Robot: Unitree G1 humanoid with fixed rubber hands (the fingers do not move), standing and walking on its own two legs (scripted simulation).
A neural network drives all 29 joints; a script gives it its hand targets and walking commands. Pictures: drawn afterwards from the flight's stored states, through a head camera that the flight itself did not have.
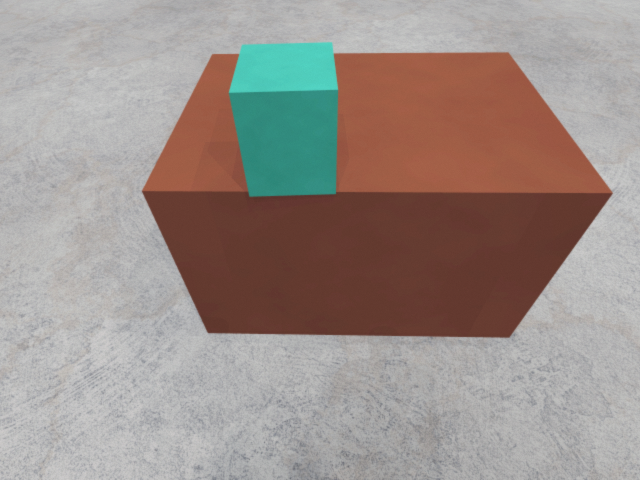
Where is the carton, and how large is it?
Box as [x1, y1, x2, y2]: [229, 42, 337, 196]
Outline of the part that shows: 331,42 246,44 241,46 229,90 229,96 249,196 335,193 337,85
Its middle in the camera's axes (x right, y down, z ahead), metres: -0.07 -0.28 +0.87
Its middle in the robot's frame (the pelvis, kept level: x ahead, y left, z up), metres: +0.84 +0.11 +0.02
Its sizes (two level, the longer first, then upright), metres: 0.222 0.199 0.248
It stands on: a pedestal, 0.67 m high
